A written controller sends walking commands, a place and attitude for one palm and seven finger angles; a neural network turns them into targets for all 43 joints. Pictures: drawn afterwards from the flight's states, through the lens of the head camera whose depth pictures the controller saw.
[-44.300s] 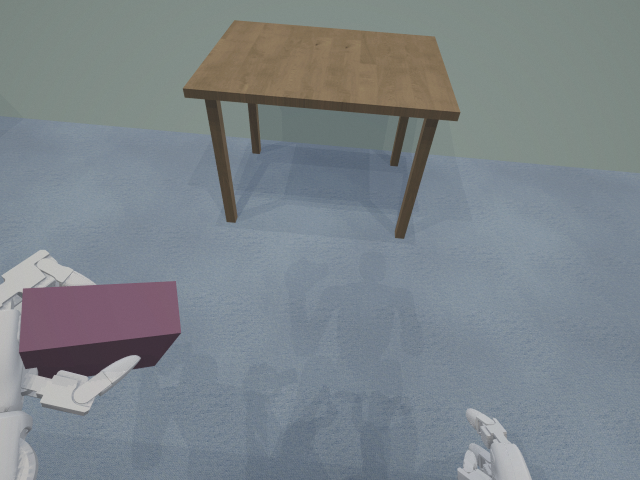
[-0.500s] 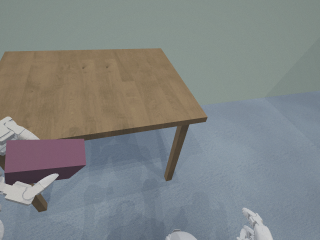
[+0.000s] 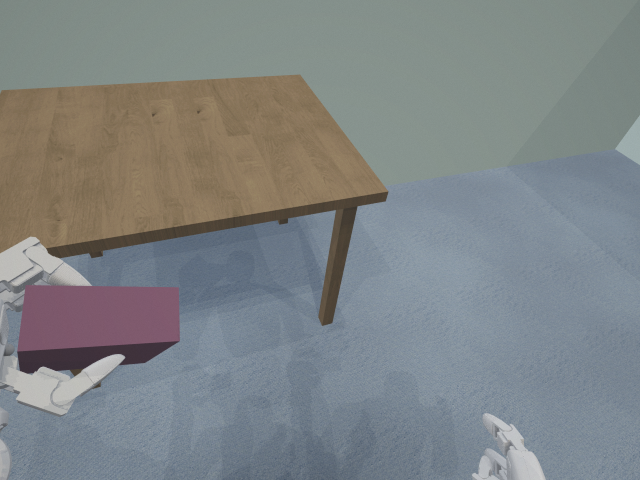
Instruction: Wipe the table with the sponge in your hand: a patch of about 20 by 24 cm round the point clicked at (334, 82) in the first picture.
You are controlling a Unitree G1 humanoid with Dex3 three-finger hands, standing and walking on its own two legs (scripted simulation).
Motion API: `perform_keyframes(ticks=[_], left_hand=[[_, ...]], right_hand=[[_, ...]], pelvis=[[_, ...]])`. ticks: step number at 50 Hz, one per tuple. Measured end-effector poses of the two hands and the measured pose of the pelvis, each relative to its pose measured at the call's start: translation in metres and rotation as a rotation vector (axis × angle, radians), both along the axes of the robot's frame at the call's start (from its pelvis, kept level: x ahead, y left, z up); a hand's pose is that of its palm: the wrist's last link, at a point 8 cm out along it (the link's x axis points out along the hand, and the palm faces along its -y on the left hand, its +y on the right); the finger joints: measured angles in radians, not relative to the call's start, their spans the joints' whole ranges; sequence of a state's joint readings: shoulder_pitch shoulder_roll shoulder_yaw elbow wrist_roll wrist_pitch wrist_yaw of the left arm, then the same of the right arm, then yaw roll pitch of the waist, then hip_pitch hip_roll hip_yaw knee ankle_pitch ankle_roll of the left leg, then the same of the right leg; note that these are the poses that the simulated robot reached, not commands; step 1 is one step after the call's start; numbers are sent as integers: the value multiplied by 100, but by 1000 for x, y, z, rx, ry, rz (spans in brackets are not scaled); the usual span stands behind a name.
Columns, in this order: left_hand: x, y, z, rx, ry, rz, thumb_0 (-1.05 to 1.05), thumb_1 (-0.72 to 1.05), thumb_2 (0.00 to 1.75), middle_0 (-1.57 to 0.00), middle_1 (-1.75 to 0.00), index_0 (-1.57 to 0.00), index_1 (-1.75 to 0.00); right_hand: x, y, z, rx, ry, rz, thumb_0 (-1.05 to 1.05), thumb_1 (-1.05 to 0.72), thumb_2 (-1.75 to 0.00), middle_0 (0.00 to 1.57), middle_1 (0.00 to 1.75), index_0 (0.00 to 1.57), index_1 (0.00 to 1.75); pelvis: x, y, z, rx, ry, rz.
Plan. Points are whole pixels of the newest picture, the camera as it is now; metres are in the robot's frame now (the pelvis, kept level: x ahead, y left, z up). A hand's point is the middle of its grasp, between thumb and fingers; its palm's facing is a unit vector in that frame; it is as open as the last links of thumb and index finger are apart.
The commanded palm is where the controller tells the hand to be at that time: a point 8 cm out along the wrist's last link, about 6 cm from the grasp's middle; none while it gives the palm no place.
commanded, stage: stop stepping back and stand still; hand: left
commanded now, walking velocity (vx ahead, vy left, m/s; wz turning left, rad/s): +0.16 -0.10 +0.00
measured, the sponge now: (118, 331) +0.22 +0.22 +0.14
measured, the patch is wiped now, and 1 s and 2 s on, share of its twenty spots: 1.00 1.00 1.00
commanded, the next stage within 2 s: stand and wait in 1.42 s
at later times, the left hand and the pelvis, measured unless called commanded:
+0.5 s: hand (100, 345) +0.18 +0.21 +0.18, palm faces +0.41 -0.84 -0.36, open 9.4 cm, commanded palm +0.14 +0.25 +0.20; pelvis +0.00 -0.04 +0.01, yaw +4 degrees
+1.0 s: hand (69, 313) +0.22 +0.25 +0.17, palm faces +0.44 -0.83 -0.35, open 9.4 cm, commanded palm +0.16 +0.28 +0.20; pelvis +0.02 -0.01 +0.02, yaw +4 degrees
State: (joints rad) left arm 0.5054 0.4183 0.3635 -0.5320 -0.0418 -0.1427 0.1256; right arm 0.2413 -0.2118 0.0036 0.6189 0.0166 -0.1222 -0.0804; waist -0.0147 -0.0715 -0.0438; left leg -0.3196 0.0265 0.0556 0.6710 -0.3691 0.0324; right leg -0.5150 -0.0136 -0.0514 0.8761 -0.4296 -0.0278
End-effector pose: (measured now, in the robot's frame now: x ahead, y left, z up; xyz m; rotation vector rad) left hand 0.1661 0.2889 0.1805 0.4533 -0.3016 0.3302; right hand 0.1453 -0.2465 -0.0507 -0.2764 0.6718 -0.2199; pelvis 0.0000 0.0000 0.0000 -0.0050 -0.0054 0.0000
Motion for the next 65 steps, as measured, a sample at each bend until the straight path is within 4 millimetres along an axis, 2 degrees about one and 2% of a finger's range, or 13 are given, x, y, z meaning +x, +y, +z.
perform_keyframes(ticks=[4, 9, 15, 17, 19, 23, 27, 32, 36, 41, 50, 57, 65], left_hand=[[1, 1, 13, -8, -15, 37, -1, -49, 110, -80, -140, -83, -140], [-5, -20, 18, -31, 15, 23, -1, -49, 110, -79, -141, -82, -141], [-14, -45, 3, 3, 76, 35, -1, -49, 110, -79, -141, -82, -141], [-17, -49, 1, -23, 73, 37, -1, -49, 110, -80, -140, -82, -141], [-21, -49, 3, -40, 65, 43, -1, -49, 110, -80, -140, -82, -140], [-24, -47, 9, -35, 32, 50, -1, -49, 110, -80, -140, -83, -140], [-22, -42, 11, -25, 3, 52, -1, -49, 110, -80, -140, -83, -140], [-18, -33, 12, -1, 42, 108, -1, -49, 110, -80, -140, -82, -141], [-17, -27, 4, -45, 67, 134, -1, -49, 110, -80, -140, -82, -141], [-10, -19, -5, -95, 89, 138, -1, -49, 110, -80, -140, -82, -141], [7, -4, 3, -73, 79, 112, -1, -49, 110, -79, -141, -82, -141], [11, 1, -1, -95, 87, 98, -1, -49, 110, -79, -141, -82, -141], [9, 5, -3, -105, 88, 108, -1, -49, 110, -79, -141, -82, -141]], right_hand=[[-13, 5, 3, 60, -22, -2, 1, -91, -90, 20, 30, 20, 30], [-26, 7, -5, 117, 17, 12, 1, -91, -90, 20, 30, 20, 30], [-18, -11, -36, 119, 93, 59, 1, -90, -89, 20, 30, 21, 30], [-15, -18, -37, 103, 127, 67, 1, -90, -89, 20, 30, 21, 30], [-12, -25, -30, 89, 133, 63, 1, -91, -89, 20, 30, 21, 30], [1, -34, -10, 39, 76, 52, 1, -91, -89, 20, 30, 20, 30], [16, -36, 0, -2, 8, 54, 1, -91, -90, 20, 30, 20, 30], [33, -24, 0, 52, -32, 77, 1, -91, -90, 20, 30, 20, 30], [42, -10, -4, 73, -3, 108, 1, -91, -90, 20, 30, 20, 30], [47, 8, -2, 65, 28, 132, 1, -91, -89, 20, 30, 20, 30], [59, 31, 7, 82, 3, 135, 1, -90, -89, 20, 30, 21, 30], [61, 34, 12, 71, -7, 122, 1, -90, -89, 20, 30, 21, 30], [55, 30, 12, 48, 13, 111, 1, -90, -89, 20, 30, 21, 30]], pelvis=[[-5, -4, 10, 4, -17, 16], [-4, -15, 17, -6, -18, 22], [-7, -35, 1, -23, -37, 45], [-9, -38, 3, -26, -47, 57], [-8, -41, 7, -12, -43, 55], [-6, -41, 10, 4, -29, 56], [-5, -35, 6, 5, -30, 67], [4, -35, 8, 9, -31, 83], [10, -31, 10, -10, -26, 88], [15, -21, 14, -5, -27, 79], [21, -8, 19, -11, -22, 62], [24, -1, 20, -13, -22, 54], [22, 2, 20, -13, -24, 53]])
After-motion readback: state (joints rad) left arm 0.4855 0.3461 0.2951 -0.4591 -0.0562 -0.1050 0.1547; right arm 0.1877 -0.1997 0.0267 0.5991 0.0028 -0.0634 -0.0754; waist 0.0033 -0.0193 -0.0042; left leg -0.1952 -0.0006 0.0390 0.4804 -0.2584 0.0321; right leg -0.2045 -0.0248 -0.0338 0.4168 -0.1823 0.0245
